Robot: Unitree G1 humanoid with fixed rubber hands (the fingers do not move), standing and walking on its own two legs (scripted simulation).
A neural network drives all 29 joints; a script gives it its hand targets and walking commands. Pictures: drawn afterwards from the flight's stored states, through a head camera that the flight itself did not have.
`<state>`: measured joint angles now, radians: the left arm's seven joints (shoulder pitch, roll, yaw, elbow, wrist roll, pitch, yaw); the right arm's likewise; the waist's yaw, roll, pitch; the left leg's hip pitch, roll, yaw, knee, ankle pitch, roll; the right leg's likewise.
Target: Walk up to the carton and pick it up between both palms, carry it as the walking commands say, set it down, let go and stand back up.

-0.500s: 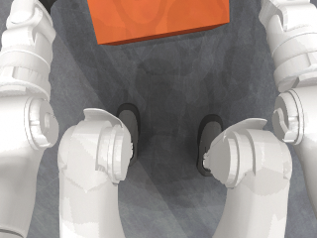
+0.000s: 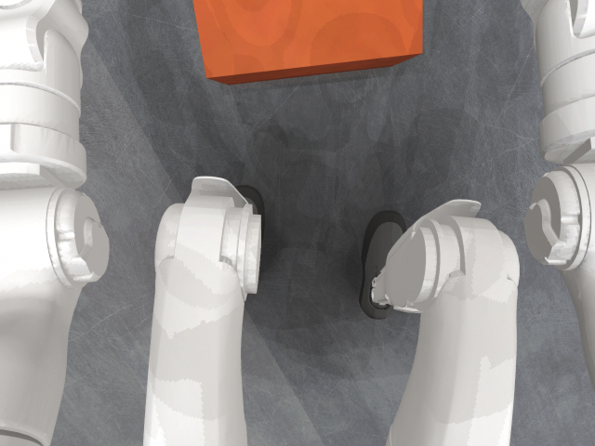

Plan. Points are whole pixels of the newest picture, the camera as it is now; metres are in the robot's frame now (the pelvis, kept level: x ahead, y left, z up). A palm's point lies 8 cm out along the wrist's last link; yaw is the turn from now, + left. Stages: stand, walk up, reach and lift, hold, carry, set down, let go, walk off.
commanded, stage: set down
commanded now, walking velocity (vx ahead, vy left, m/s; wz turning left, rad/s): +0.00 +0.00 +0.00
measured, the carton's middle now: (305, 2) +0.54 +0.06 -0.33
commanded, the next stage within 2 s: let go in 1.10 s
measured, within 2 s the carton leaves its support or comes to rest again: neither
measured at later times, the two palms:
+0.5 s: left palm out of the picture +0.52 +0.30 -0.01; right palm out of the picture +0.59 -0.15 -0.01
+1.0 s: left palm out of the picture +0.51 +0.31 +0.13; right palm out of the picture +0.59 -0.15 +0.14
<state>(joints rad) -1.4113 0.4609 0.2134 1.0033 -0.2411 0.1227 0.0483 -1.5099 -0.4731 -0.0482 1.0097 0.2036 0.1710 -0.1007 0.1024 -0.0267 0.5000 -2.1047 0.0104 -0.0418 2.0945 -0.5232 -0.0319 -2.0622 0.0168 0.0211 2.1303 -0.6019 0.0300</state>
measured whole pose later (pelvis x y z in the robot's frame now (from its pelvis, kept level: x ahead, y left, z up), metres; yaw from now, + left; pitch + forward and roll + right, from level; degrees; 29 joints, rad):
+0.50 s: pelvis +0.00 +0.00 +0.11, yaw +1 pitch +29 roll -1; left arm -1.35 0.51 0.25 0.74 -0.25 0.32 0.04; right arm -1.45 -0.51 -0.10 0.78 0.19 0.33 -0.08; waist 0.09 -0.02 0.52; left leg -1.78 -0.01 -0.05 1.73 -0.46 -0.04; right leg -1.73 0.03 0.02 1.76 -0.53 0.03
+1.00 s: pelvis +0.01 +0.00 +0.24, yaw +1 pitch +27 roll -1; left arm -1.25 0.48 0.27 0.74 -0.21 0.30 -0.01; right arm -1.32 -0.48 -0.13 0.78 0.17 0.32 -0.03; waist 0.10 -0.04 0.48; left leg -1.35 0.00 -0.05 1.20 -0.31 -0.02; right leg -1.31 0.04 0.04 1.21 -0.37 0.03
